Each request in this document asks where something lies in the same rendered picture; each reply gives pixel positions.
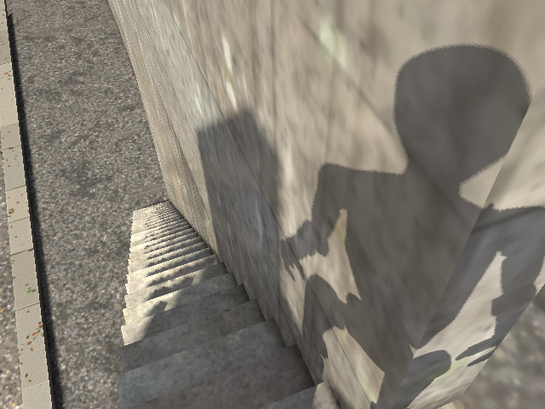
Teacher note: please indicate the stairs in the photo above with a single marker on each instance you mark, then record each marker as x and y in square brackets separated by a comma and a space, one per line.
[193, 339]

